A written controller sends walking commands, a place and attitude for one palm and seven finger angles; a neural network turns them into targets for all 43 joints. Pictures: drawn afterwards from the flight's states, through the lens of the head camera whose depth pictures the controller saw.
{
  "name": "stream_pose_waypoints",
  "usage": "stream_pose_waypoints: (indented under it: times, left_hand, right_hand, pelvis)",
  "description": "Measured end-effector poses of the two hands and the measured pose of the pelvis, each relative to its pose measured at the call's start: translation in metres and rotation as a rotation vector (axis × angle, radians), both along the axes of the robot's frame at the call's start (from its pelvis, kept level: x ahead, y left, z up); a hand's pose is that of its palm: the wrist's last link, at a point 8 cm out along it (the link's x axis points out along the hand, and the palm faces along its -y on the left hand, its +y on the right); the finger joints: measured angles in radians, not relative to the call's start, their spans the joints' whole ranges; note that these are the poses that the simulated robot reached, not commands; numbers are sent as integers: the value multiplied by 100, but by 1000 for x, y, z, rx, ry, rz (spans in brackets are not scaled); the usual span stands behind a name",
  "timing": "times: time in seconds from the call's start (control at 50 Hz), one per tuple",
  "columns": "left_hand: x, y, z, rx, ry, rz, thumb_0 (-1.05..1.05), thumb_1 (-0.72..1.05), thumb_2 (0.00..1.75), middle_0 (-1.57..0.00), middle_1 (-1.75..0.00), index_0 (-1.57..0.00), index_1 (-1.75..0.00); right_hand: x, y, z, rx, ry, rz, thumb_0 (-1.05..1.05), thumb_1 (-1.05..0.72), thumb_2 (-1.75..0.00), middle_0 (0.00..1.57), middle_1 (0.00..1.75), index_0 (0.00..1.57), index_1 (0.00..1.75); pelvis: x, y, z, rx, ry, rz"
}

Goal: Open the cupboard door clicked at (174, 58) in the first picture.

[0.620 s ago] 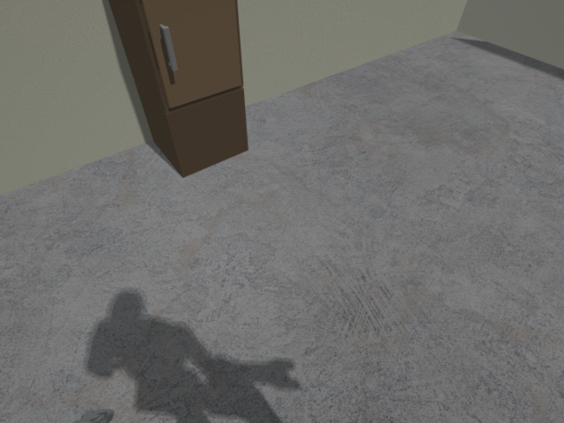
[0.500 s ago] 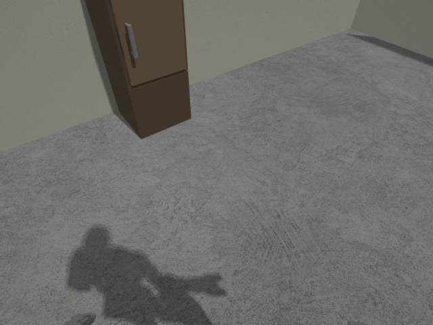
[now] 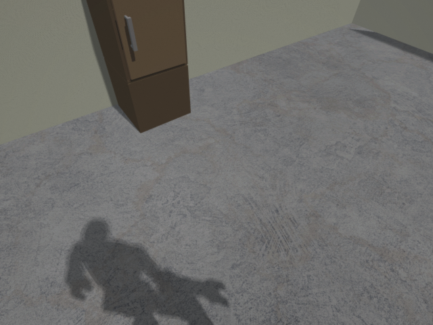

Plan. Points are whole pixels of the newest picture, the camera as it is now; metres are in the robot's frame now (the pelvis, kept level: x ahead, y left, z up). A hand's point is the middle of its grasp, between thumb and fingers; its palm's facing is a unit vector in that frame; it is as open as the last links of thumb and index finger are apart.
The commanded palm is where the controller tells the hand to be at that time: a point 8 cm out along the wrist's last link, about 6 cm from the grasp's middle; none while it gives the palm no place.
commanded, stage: stand and wait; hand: left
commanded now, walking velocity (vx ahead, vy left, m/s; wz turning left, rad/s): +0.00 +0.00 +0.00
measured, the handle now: (130, 33) +1.41 +0.53 -0.09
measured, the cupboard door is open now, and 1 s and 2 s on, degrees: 0 0 0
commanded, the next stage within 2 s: look at it before walking up in 0.20 s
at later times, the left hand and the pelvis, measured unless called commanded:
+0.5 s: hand out of the picture +0.07 +0.24 -0.15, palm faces -0.03 -0.95 -0.33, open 7.3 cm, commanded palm none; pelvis -0.01 +0.00 +0.00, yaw +0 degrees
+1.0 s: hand out of the picture +0.07 +0.25 -0.15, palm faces -0.02 -0.94 -0.33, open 7.3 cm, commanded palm none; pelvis +0.00 +0.00 +0.00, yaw +0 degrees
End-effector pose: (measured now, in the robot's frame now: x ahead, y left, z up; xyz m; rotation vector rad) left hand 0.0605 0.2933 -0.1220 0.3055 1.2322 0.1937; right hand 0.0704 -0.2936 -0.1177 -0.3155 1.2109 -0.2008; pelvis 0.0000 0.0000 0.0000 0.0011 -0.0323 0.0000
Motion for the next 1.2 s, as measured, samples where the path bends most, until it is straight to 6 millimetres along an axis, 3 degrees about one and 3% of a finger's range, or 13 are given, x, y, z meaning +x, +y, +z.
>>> stream_pose_waypoints:
  times: [0.4,0.78,1.04,1.2]
  left_hand:
    - [9,-4,4,-4,-39,-20,0,91,90,-20,-30,-21,-30]
    - [0,-3,2,-3,1,-8,0,91,90,-20,-30,-21,-30]
    - [4,-3,4,2,-10,-8,0,91,90,-20,-30,-21,-30]
    - [-6,-23,-13,-55,47,2,0,91,90,-20,-30,-20,-30]
  right_hand:
    - [-1,3,1,15,-18,0,1,-90,-90,20,30,20,30]
    - [-2,1,1,9,3,2,1,-90,-90,20,30,20,30]
    - [6,1,2,13,-9,5,1,-90,-90,20,30,20,30]
    - [-6,19,-13,57,22,-25,1,-90,-90,20,30,20,30]
  pelvis:
    - [-5,-1,2,1,-2,-2]
    - [-3,-1,3,1,3,-2]
    - [0,-2,3,0,0,-1]
    - [16,-2,-3,-4,12,-33]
